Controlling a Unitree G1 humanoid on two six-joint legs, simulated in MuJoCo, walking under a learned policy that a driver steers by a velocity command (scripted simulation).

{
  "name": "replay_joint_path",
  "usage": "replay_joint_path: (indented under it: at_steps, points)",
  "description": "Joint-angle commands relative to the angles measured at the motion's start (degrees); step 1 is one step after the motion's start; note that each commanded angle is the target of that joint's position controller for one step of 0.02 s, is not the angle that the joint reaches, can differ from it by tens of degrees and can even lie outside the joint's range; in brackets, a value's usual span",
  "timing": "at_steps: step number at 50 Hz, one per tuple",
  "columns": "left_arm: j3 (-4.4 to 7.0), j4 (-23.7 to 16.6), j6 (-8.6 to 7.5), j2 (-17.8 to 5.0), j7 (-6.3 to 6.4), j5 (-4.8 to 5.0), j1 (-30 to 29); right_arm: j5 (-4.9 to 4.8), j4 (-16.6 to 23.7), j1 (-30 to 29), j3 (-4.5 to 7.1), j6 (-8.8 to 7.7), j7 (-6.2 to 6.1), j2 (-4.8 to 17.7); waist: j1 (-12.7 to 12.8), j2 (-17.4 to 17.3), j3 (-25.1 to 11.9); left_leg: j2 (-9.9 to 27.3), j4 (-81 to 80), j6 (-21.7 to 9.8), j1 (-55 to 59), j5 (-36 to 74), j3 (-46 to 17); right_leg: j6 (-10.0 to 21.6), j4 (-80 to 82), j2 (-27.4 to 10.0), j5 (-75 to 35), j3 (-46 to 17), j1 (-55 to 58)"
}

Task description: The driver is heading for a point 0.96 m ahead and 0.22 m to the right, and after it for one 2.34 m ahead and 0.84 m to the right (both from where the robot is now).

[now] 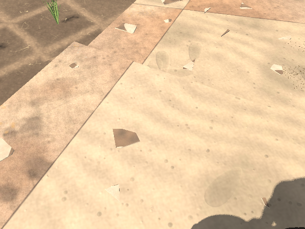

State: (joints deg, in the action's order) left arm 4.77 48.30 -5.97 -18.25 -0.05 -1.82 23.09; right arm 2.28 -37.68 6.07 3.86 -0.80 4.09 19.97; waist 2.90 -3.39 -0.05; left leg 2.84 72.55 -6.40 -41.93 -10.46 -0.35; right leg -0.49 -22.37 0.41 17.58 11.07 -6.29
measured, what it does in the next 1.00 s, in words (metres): walks ahead, turning right: left foot, then right foot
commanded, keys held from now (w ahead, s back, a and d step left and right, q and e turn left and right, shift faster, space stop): w+shift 0.18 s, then w+e+shift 0.76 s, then e+shift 0.06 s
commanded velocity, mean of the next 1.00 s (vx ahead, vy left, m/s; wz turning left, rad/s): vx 0.99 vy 0.00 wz -0.39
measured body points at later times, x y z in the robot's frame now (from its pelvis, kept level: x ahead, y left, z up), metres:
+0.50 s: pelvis +0.47 +0.06 +0.00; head +0.49 +0.06 +0.45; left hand +0.59 +0.32 -0.12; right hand +0.44 -0.22 -0.13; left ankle +0.35 +0.10 -0.73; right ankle +0.59 -0.09 -0.65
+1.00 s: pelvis +0.93 +0.00 +0.00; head +0.96 -0.02 +0.45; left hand +1.01 +0.28 -0.12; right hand +1.11 -0.28 -0.05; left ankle +1.21 +0.10 -0.68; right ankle +0.79 +0.02 -0.73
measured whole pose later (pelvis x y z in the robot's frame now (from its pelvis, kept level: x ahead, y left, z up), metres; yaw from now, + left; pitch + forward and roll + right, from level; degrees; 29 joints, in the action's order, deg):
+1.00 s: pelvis +0.93 +0.00 +0.00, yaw -26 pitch +2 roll +1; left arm 4.1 48.7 -3.2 -16.9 -0.5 0.5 27.0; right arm 2.4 -32.9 -2.7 -3.1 -4.1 0.9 13.6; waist 7.3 0.1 1.7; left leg 5.9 39.2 2.2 -41.7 1.0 -5.3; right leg 9.8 -20.6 10.6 20.9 -12.3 0.5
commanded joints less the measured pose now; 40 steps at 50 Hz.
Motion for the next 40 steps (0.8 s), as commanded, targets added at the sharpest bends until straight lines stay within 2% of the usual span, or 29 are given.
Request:
replay_joint_path:
  at_steps: [1,3,5,7,8,9,10,11,12,13,14,15,16,17,19,20,22,24,26,29,31,32,33,34,35,36,37,38,40]
  points:
    - [-1.24,-2.34,-2.38,-0.71,-0.63,0.0,-3.65,-0.13,5.75,-2.59,-2.08,-0.2,1.04,-2.44,-4.81,6.4,6.3,2.85,-5.83,0.08,-4.55,8.11,-5.16,5.38,16.69,-14.73,-12.21,-7.86,-4.62]
    - [-1.34,-1.13,-2.65,-1.69,-0.77,0.07,-1.74,0.07,6.38,-6.93,-2.72,-0.67,1.61,-2.23,-3.94,3.98,8.94,0.87,-18.17,-0.75,1.3,12.49,0.25,4.92,20.35,-12.32,-18.53,-1.55,-6.48]
    - [-1.22,0.64,-2.43,-3.93,-0.7,0.42,2.46,0.19,6.77,-11.36,-3.45,-1.36,2.05,-3.21,-1.91,2.84,10.49,-1.39,-26.57,-2.6,7.46,13.22,5.58,5.54,23.07,-12.91,-27.98,0.9,-4.4]
    - [-1.0,1.89,-1.65,-7.32,-0.12,0.22,4.97,0.3,6.16,-11.74,-3.35,-1.77,1.46,-2.08,-2.64,5.47,8.63,-5.26,-31.06,-4.15,10.71,8.59,8.9,6.14,17.45,-14.23,-54.5,2.58,4.89]
    - [-0.8,2.38,-0.96,-9.31,0.43,0.2,5.86,0.59,5.24,-9.59,-2.98,-1.89,0.89,-0.91,-4.3,8.12,5.54,-7.71,-32.34,-4.73,13.87,4.42,9.94,6.11,10.99,-15.19,-68.74,2.8,9.48]
    - [-0.6,2.75,0.01,-11.21,0.97,0.01,5.68,0.76,3.38,-3.11,-2.27,-2.1,0.21,0.75,-8.1,10.46,0.73,-9.58,-33.49,-5.6,21.15,-0.01,9.48,6.22,-0.02,-16.2,-77.56,2.93,11.34]
    - [-0.58,2.85,0.92,-12.2,1.4,0.19,4.92,0.7,-0.16,8.09,-1.18,-2.25,-0.63,2.89,-13.32,11.36,-5.19,-10.04,-37.59,-6.74,34.57,-1.73,6.98,6.63,-13.71,-16.56,-77.88,2.01,8.27]
    - [-0.82,2.23,1.28,-11.31,1.46,0.49,3.65,1.32,-3.48,18.13,0.47,-2.19,-1.84,6.26,-18.15,10.36,-10.16,-6.11,-40.26,-7.62,51.05,-2.78,1.12,6.42,-31.51,-14.67,-64.53,1.41,-2.82]
    - [-2.79,-0.07,1.2,-0.38,-0.26,0.69,7.89,2.38,-4.14,17.41,1.55,-2.24,-3.17,11.42,-10.08,-4.72,-16.04,12.6,-39.32,-8.05,68.0,-12.43,-20.43,5.27,-54.04,-5.42,5.93,-2.21,-24.06]
    - [-2.35,-2.72,0.61,-2.6,0.0,3.61,7.17,1.44,-3.25,20.32,2.24,-2.56,-3.39,12.7,-11.39,-4.5,-26.41,21.58,-48.78,-11.1,72.67,-13.2,-43.72,6.21,-66.88,0.11,10.14,-14.75,-33.45]
    - [-1.59,-4.27,0.26,-5.18,0.44,3.51,-1.25,0.75,-5.34,18.67,2.19,-3.05,-3.71,9.88,-11.29,2.82,-15.95,17.47,-52.15,-8.05,64.07,-8.95,-34.35,7.0,-64.34,-3.2,1.36,-16.8,-37.65]
    - [-2.16,-4.34,0.03,-3.04,0.1,3.33,-2.23,0.47,-6.67,16.07,1.49,-3.84,-3.68,7.08,-8.28,3.45,-6.29,16.16,-54.44,-7.2,53.07,-3.37,-27.26,6.81,-59.58,-5.08,-2.08,-15.33,-37.03]
    - [-2.34,-2.94,0.6,-1.93,-0.26,2.67,-1.97,0.8,-6.99,12.98,0.96,-4.61,-3.44,4.19,-5.62,6.07,-2.31,13.75,-56.32,-5.34,45.44,0.2,-21.55,6.52,-55.73,-7.14,-3.51,-15.77,-34.26]
    - [-2.45,-1.62,1.75,-0.74,-0.85,1.88,0.71,0.52,-7.14,11.61,0.22,-5.1,-3.59,1.97,-3.21,4.88,-0.87,11.93,-58.5,-3.77,40.13,1.37,-16.27,6.09,-53.91,-7.97,-4.5,-16.0,-30.73]
    - [-2.34,-0.58,3.78,0.85,-1.96,1.04,1.62,-0.67,-8.71,12.38,-0.77,-6.22,-3.34,-1.44,-1.25,1.78,1.09,10.19,-61.79,-1.88,35.46,4.12,-10.23,5.47,-51.54,-9.17,-5.09,-16.06,-29.01]
    - [-2.26,-1.22,4.44,1.42,-2.34,0.83,-0.78,-1.49,-9.59,12.75,-0.78,-6.75,-3.21,-1.5,-0.94,1.3,3.15,9.46,-63.45,-0.65,34.71,6.87,-6.76,5.17,-50.32,-9.54,-6.15,-15.57,-31.47]
    - [-2.44,-3.87,4.77,1.96,-2.9,0.99,-8.06,-1.7,-10.41,13.31,-0.98,-7.42,-3.09,-1.7,-1.57,1.0,6.33,6.7,-65.95,2.09,33.42,16.61,1.65,4.9,-45.94,-8.83,-12.04,-12.87,-34.78]
    - [-3.01,-5.42,4.46,2.66,-3.22,1.74,-12.67,-1.32,-11.15,13.92,-1.39,-7.81,-3.03,-2.25,-1.95,-0.07,7.54,3.3,-66.36,4.16,33.1,28.4,9.0,5.48,-39.25,-6.55,-18.84,-8.64,-34.09]
    - [-3.6,-6.84,4.05,2.52,-3.76,1.71,-16.46,-1.55,-11.66,14.53,-1.67,-7.95,-3.6,-1.3,-2.02,0.87,7.98,2.98,-66.52,5.36,35.2,36.36,12.95,6.82,-30.93,-4.9,-23.61,-4.59,-32.45]
    - [-3.75,-7.41,3.78,0.57,-4.5,1.13,-17.87,-1.68,-12.11,16.35,-1.43,-7.84,-5.56,2.62,-0.77,-0.07,5.65,5.09,-61.52,7.1,41.5,61.01,15.68,9.16,-20.01,0.7,-26.58,1.34,-23.79]
    - [-2.6,-4.66,4.33,-3.2,-4.29,1.05,-7.89,-1.1,-10.94,14.13,-0.39,-6.49,-7.28,6.58,5.28,-3.27,-0.74,7.57,-47.94,7.89,44.82,77.12,15.18,10.52,-19.48,4.86,-21.18,2.1,-12.65]
    - [-1.34,-1.79,4.64,-5.97,-3.9,0.9,2.79,-0.66,-9.74,10.71,0.2,-5.48,-7.68,8.3,10.92,-3.78,-5.27,8.74,-34.58,7.61,42.03,80.09,14.18,12.03,-20.27,6.11,-17.44,0.53,-1.91]
    - [0.37,2.17,4.8,-8.79,-2.98,0.91,16.34,-0.14,-8.14,5.69,0.78,-4.45,-7.61,9.5,17.54,-2.07,-9.43,8.55,-14.04,6.84,34.12,72.07,12.5,15.22,-17.86,4.53,-13.17,-5.24,11.2]
    - [1.56,3.27,4.85,-10.28,-1.75,2.36,16.63,-0.02,-8.48,3.74,0.19,-4.04,-6.0,5.57,16.23,7.47,-5.92,-2.19,11.77,5.91,22.71,16.67,12.65,17.87,-13.07,1.83,-11.05,-10.3,15.53]
    - [1.93,2.65,5.42,-13.1,-1.23,1.9,10.18,1.17,-3.86,6.38,-2.58,-5.47,-5.18,-3.74,5.34,18.41,-3.1,-7.94,28.69,6.79,0.36,-18.85,6.11,22.01,-18.32,-3.64,-25.8,-27.0,21.01]
    - [2.34,-0.26,5.61,-14.74,-0.68,1.08,6.31,-0.31,1.27,10.17,-3.72,-6.89,-4.62,-3.32,2.04,18.38,-13.62,-6.86,30.09,6.69,-9.63,-18.42,-4.65,30.92,-1.45,-12.91,-3.43,-51.96,28.01]
    - [1.98,-2.06,5.56,-10.47,-0.17,0.6,3.52,0.53,0.74,7.44,-3.66,-8.09,-4.48,0.55,1.85,6.5,-6.98,-3.63,23.35,5.6,-11.65,-13.3,-6.39,28.03,9.97,-14.71,11.36,-58.24,20.58]
    - [1.21,-1.78,5.4,-7.22,-0.23,0.7,0.51,0.8,0.02,5.22,-3.09,-7.94,-4.38,2.31,-1.02,-2.27,-0.01,-0.89,17.09,5.72,-8.07,-9.33,-5.76,23.84,11.78,-12.39,12.46,-52.84,9.24]
    - [0.69,-2.16,3.51,-6.46,0.13,1.27,-1.01,2.41,0.87,4.69,-3.83,-5.46,-4.47,0.95,-5.12,-4.22,4.65,2.37,8.89,8.08,-1.77,-9.54,-5.67,22.63,11.53,-8.32,2.09,-45.78,-5.71]
Velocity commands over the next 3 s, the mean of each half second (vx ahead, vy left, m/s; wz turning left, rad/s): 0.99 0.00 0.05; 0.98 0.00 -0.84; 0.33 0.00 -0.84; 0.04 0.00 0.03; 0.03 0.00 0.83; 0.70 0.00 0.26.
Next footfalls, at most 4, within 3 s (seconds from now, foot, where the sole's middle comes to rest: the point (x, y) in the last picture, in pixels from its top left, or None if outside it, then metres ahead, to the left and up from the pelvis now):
0.22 left None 0.39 0.11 -0.77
0.68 right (166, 160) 0.83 0.01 -0.77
1.08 left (167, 95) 1.28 0.01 -0.77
1.52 right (210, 109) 1.18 -0.24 -0.77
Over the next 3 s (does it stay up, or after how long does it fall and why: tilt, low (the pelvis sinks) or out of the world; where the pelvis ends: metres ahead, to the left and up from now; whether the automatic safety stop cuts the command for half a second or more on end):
stays up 1.31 -0.06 0.00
